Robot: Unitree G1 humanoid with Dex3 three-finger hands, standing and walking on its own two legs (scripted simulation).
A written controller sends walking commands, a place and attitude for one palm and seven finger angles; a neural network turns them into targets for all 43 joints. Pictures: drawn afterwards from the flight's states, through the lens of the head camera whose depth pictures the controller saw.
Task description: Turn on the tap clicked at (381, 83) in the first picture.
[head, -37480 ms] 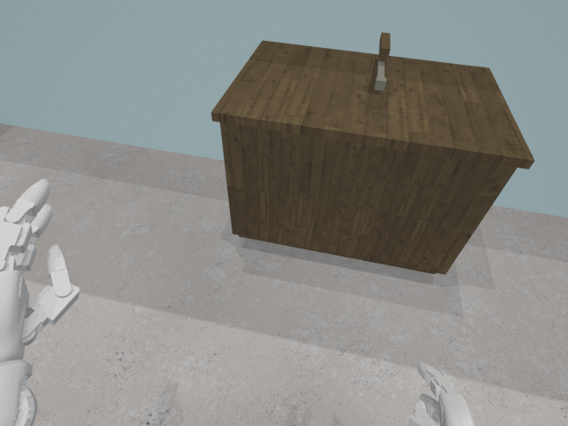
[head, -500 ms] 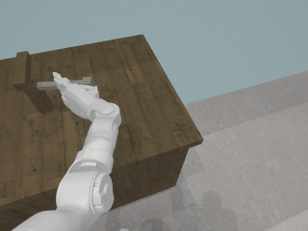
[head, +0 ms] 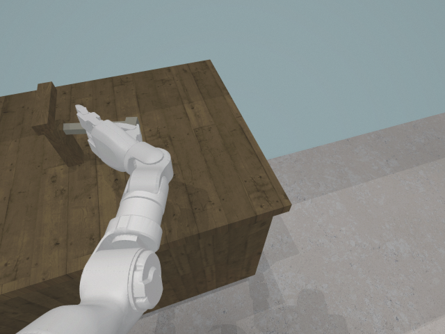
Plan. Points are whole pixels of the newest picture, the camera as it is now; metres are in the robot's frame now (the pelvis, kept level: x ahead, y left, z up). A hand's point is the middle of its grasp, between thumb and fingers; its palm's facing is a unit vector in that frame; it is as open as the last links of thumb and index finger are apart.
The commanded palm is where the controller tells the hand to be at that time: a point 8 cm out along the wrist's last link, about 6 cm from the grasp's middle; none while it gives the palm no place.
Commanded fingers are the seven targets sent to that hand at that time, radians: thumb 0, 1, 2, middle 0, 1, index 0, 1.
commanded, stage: lift the hand up off the lever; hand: left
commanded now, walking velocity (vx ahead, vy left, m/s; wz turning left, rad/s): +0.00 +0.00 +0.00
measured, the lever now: (132, 126) +0.53 +0.18 +0.07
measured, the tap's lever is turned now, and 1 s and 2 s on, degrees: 75 75 75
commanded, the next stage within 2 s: draw the hand back beside the body in 1.08 s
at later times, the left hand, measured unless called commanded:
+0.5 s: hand (133, 126) +0.46 +0.15 +0.13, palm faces +0.78 -0.62 -0.13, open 7.8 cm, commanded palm +0.40 +0.16 +0.14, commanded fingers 0.00 0.90 0.90 -0.15 -0.15 -0.15 -0.15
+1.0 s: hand (138, 119) +0.46 +0.14 +0.15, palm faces +0.76 -0.63 -0.14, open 7.8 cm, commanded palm +0.40 +0.15 +0.15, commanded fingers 0.00 0.90 0.90 -0.15 -0.15 -0.15 -0.15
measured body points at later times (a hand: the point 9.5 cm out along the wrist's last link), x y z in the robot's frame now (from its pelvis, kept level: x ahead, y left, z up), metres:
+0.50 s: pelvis +0.00 +0.00 +0.01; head +0.03 -0.01 +0.45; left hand +0.41 +0.18 +0.14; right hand +0.08 -0.24 -0.13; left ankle +0.02 +0.14 -0.70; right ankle -0.02 -0.06 -0.70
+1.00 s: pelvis +0.00 +0.00 +0.01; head +0.03 -0.01 +0.46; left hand +0.42 +0.17 +0.16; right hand +0.10 -0.24 -0.13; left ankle +0.02 +0.14 -0.70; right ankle -0.02 -0.06 -0.70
